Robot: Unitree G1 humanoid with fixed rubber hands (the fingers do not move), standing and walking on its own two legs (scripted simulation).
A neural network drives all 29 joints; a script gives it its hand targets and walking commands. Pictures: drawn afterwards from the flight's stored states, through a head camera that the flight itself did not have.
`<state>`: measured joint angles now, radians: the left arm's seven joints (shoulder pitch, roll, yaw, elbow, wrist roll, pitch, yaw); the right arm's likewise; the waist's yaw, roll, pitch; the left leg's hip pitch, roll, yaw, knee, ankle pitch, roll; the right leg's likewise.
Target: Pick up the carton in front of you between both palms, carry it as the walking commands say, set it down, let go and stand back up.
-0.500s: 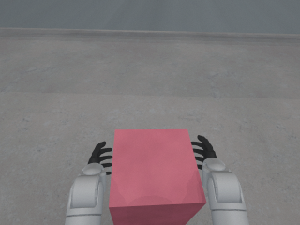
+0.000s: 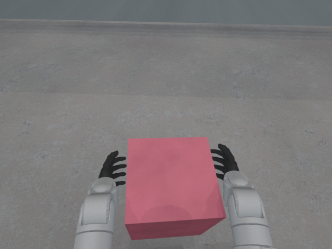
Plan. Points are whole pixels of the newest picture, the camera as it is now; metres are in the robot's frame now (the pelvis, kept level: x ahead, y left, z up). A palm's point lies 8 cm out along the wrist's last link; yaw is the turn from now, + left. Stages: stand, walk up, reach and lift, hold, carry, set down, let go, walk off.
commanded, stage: carry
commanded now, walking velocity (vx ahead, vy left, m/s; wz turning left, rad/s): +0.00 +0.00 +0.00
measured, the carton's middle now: (167, 191) +0.30 +0.00 -0.07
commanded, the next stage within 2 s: hold in 0.60 s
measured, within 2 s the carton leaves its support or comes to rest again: neither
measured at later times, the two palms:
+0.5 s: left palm (112, 183) +0.28 +0.14 +0.03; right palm (235, 176) +0.29 -0.16 +0.04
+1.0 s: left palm (125, 173) +0.30 +0.10 +0.04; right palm (255, 194) +0.23 -0.19 +0.06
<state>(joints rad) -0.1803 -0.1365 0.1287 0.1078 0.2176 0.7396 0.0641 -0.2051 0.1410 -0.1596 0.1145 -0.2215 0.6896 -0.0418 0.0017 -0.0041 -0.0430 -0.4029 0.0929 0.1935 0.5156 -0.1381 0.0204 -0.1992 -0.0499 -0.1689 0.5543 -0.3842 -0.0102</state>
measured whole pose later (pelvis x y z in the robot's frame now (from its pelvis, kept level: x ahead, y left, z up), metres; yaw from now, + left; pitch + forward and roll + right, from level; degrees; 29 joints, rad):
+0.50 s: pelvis +0.00 -0.01 +0.00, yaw +0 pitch +1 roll +0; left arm -0.19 -0.14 0.14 0.14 0.23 0.76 0.06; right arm -0.21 0.14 -0.17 0.14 -0.24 0.71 -0.04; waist 0.00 0.00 -0.06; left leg -0.40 0.11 0.19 0.51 -0.13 0.00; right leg -0.20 -0.04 -0.18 0.56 -0.39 -0.03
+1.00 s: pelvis -0.01 +0.03 +0.01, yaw -13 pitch -6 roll +0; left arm -0.23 -0.15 0.18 0.24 0.30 0.74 0.04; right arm -0.26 0.15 -0.23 0.28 -0.26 0.65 0.01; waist -0.01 -0.05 0.02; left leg -0.15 0.01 -0.06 0.36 -0.11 -0.03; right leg -0.04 0.01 0.10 0.40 -0.26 0.02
